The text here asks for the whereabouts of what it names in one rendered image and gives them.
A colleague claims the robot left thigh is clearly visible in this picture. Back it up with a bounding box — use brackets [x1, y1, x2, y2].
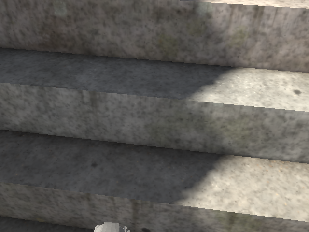
[96, 222, 130, 232]

